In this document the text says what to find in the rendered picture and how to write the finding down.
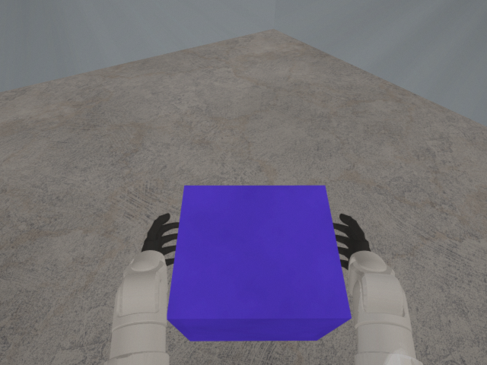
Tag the carton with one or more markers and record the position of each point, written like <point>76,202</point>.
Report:
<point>256,263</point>

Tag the robot right hand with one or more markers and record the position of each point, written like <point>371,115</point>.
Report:
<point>355,241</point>

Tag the right robot forearm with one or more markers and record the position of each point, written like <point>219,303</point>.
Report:
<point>382,323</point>

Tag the left robot forearm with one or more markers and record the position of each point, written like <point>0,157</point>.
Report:
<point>140,313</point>

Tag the robot left hand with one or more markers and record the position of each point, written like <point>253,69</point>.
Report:
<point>155,240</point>

